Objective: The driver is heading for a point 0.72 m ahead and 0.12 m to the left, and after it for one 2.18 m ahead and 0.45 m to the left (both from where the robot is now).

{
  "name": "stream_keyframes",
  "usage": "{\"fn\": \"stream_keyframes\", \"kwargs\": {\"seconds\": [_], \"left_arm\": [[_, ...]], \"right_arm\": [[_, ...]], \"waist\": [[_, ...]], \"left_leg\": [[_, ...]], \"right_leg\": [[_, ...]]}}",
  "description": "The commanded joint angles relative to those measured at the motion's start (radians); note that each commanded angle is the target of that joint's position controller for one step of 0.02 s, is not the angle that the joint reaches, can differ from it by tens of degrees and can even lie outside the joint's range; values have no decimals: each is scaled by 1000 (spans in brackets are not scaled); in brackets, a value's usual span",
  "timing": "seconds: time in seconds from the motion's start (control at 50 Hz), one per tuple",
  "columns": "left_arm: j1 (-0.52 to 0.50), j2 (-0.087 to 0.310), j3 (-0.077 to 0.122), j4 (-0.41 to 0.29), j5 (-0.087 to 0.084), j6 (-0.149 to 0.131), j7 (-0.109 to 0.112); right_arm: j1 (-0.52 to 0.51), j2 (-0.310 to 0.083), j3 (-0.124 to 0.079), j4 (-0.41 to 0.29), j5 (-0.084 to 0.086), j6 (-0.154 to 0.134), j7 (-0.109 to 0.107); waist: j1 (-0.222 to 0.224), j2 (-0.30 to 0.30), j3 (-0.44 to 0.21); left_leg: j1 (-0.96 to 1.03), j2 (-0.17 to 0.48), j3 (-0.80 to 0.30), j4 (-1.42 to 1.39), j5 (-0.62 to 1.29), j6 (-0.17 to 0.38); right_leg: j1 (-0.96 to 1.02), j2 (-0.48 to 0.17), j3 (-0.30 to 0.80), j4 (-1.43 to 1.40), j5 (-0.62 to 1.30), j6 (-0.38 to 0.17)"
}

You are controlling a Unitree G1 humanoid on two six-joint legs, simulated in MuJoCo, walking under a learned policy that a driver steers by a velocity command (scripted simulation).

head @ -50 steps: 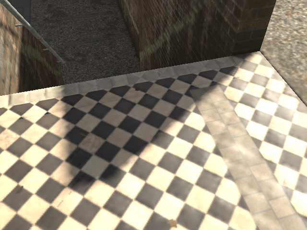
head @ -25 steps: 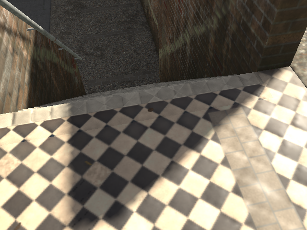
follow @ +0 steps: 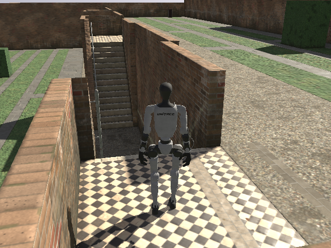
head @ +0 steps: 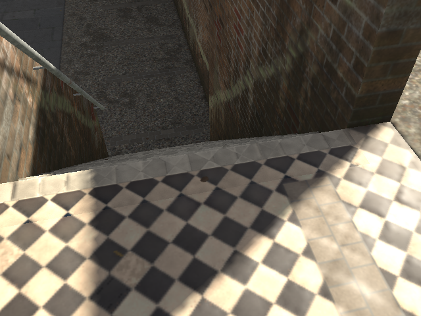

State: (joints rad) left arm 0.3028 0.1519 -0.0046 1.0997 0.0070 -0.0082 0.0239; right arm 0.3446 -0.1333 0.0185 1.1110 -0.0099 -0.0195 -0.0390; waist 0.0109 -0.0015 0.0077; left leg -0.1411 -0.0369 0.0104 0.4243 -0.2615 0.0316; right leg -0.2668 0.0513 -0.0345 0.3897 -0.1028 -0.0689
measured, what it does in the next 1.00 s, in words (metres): walks ahead: left foot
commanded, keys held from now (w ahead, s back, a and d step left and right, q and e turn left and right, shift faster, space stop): shift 0.18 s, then w+shift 0.08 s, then shift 0.56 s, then w+shift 0.18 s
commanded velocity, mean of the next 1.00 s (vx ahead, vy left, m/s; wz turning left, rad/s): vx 0.14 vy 0.00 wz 0.00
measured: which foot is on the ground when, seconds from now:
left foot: down 0.00-0.48, up 0.50-0.72, down 0.74-0.90, up 0.92-1.00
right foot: down 0.00-1.00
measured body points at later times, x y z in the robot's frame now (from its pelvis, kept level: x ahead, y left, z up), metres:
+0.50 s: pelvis +0.07 -0.02 -0.01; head +0.07 -0.04 +0.44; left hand +0.11 +0.21 -0.15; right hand -0.01 -0.24 -0.17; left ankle -0.02 +0.10 -0.74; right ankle +0.10 -0.11 -0.74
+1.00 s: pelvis +0.15 -0.02 +0.00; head +0.15 +0.00 +0.45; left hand +0.08 +0.21 -0.16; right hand +0.17 -0.24 -0.15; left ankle +0.12 +0.08 -0.72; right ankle +0.10 -0.10 -0.74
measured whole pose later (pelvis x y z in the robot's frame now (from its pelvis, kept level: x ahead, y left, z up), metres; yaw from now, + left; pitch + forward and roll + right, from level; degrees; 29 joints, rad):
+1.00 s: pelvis +0.15 -0.02 +0.00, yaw +1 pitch +0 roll +0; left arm 0.42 0.17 0.05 1.11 0.02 -0.04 0.02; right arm 0.30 -0.14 -0.03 1.07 -0.03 -0.03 0.00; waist 0.04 -0.02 0.00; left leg -0.29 0.00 0.05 0.73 -0.41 0.08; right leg -0.10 0.05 -0.04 0.41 -0.33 -0.10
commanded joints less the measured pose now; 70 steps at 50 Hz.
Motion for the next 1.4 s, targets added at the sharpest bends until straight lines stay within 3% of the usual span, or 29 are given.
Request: {"fn": "stream_keyframes", "kwargs": {"seconds": [0.02,0.18,0.22,0.26,0.28,0.3,0.34,0.44,0.48,0.5,0.52,0.56,0.66,0.74,0.78,0.82,0.86,0.9,0.94,0.98,1.04,1.14,1.16,1.18,1.2,1.22,1.26,1.3,1.4], "left_arm": [[45,70,11,-5,0,-5,6],[57,55,9,25,0,-2,10],[70,96,27,22,1,5,6],[-45,82,32,-46,10,6,-15],[-118,36,22,-76,11,-2,-22],[-117,43,26,-77,24,-12,-22],[-30,48,35,-45,27,-28,-26],[49,26,34,-26,6,-41,-2],[159,140,56,-18,19,-61,10],[227,156,55,10,6,-50,10],[218,91,36,12,11,-47,8],[114,87,25,-18,17,-46,15],[46,59,-1,-23,15,-46,29],[48,63,3,-14,-6,-29,23],[108,4,2,5,-7,-17,17],[107,26,7,21,3,-14,23],[135,81,33,22,5,-13,11],[191,111,52,12,2,-11,-4],[255,132,69,27,2,-23,-5],[259,143,81,18,23,-41,-9],[145,153,87,-25,10,-69,-7],[51,174,94,-49,-1,-86,-15],[32,175,90,-56,6,-95,-19],[-21,147,78,-81,16,-103,-23],[-52,55,59,-150,7,-115,-34],[-99,102,69,-178,16,-111,-44],[-104,120,72,-179,21,-108,-68],[-78,107,71,-174,41,-84,-80],[-317,100,58,-276,29,-51,-90]], "right_arm": [[79,-70,-11,-2,0,-3,-4],[91,-54,-9,15,0,-2,-8],[127,-97,-28,11,-7,3,-2],[195,-146,-49,6,-10,5,8],[225,-147,-58,23,-3,2,3],[189,-143,-63,21,-9,-3,-5],[132,-127,-63,4,-15,-20,-9],[125,-101,-51,17,-14,-31,-6],[170,-51,-35,0,-8,-39,-2],[210,-27,-32,11,9,-25,-3],[153,-72,-42,1,4,-11,-6],[92,-31,-33,-7,-8,0,1],[97,-22,-25,13,8,17,-2],[61,-47,-18,12,-8,23,-7],[21,-82,-25,19,-4,19,-4],[6,-39,-18,17,1,11,-2],[45,-74,-37,22,-6,5,0],[-24,-103,-51,-34,-10,1,19],[-204,-37,-39,-131,-14,-21,35],[-293,-106,-66,-184,-20,-42,50],[-247,-108,-83,-205,-7,-60,75],[-66,-93,-98,-167,-8,-53,78],[83,-129,-116,-126,-12,-57,65],[301,-227,-148,-76,-30,-68,46],[369,-292,-147,-69,-45,-75,41],[195,-237,-128,-103,-43,-61,34],[47,-203,-113,-148,-20,-73,51],[29,-158,-94,-145,-13,-88,49],[150,-149,-81,-115,-8,-112,49]], "waist": [[-2,-3,63],[1,5,74],[-14,22,56],[-74,102,166],[-94,172,209],[-76,145,220],[-19,51,143],[24,82,120],[29,-100,34],[50,-238,-27],[42,-172,-2],[7,-71,33],[-43,-86,2],[-42,-51,31],[7,90,128],[-9,62,135],[-3,27,71],[36,-26,184],[91,-148,255],[105,-83,202],[26,-78,112],[-81,-74,105],[-153,-26,48],[-267,159,-53],[-234,347,-88],[-145,204,14],[-58,37,49],[-5,51,63],[-33,31,171]], "left_leg": [[-122,112,-113,-106,-7,44],[-113,113,-111,-109,13,44],[-117,81,-127,-101,-388,83],[-60,193,-317,-219,-671,166],[-7,301,-431,-337,-617,202],[-3,348,-444,-358,-440,212],[48,289,-312,-297,-147,191],[-136,186,-139,-61,177,105],[-252,75,-30,182,56,29],[-249,15,47,317,-244,1],[-263,29,16,408,-343,0],[-251,58,-21,449,-291,-7],[-89,51,10,216,-137,-26],[92,113,-51,-26,188,-18],[-25,148,-93,-26,166,11],[-60,135,-85,-50,183,8],[-65,69,-48,5,-211,52],[-271,69,-87,67,-484,86],[-483,47,62,235,-167,52],[-571,88,14,381,-137,50],[-471,110,-2,326,-80,50],[73,-5,155,74,16,41],[292,-8,138,70,-29,57],[490,168,-107,-37,-259,97],[526,416,-662,-281,-678,167],[381,438,-750,-309,-713,198],[219,357,-490,-293,-468,167],[121,284,-342,-339,-327,135],[72,208,-149,-411,18,150]], "right_leg": [[62,-126,160,-81,-101,1],[71,-127,157,-71,-74,2],[10,-73,133,-22,-476,-27],[-245,-42,95,102,-571,-23],[-329,-13,-12,251,-310,6],[-348,-53,-2,359,-231,14],[-318,-66,14,415,-235,28],[83,-15,-50,79,-104,19],[286,-244,239,-22,174,-21],[288,-377,377,-52,353,-146],[252,-394,412,-70,380,-175],[171,-343,321,-98,335,-151],[118,-242,141,-72,457,-97],[-29,-181,130,-86,-15,-21],[-11,-108,88,-114,-126,2],[69,-123,93,-72,-8,3],[93,-92,99,-33,-408,-49],[58,-176,262,-100,-789,-118],[194,-348,484,-269,-797,-197],[266,-421,564,-332,-662,-236],[248,-351,398,-328,-518,-179],[-101,-224,145,-174,-380,-136],[-222,-190,95,-1,-209,-125],[-367,-97,-21,400,-103,-90],[-591,14,16,729,-406,-70],[-688,-48,103,879,-298,-89],[-626,-149,102,852,-115,-74],[-546,-179,79,794,-85,-31],[-620,-167,-13,620,57,13]]}}
Keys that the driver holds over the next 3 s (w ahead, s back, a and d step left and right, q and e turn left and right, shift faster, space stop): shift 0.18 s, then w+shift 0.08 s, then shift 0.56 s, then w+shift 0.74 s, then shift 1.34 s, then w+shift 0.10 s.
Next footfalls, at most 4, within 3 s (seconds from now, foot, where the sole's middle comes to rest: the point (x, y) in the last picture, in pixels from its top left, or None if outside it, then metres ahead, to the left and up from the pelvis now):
0.74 left None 0.15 0.09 -0.78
1.18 left None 0.29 0.14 -0.78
1.64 right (228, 254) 0.76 -0.02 -0.78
2.04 left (183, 208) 0.96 0.15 -0.78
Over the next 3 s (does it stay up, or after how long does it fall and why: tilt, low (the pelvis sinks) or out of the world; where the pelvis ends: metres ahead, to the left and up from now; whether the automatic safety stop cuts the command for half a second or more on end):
stays up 0.87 0.05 0.00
